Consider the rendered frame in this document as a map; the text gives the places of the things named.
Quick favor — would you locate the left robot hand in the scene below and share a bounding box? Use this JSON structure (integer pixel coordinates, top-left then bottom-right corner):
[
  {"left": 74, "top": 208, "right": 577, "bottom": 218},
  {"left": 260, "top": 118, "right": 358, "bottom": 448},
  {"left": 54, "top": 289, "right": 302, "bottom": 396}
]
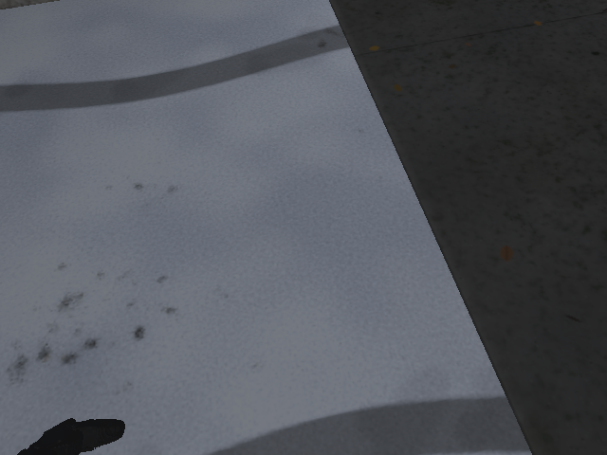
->
[{"left": 17, "top": 418, "right": 125, "bottom": 455}]

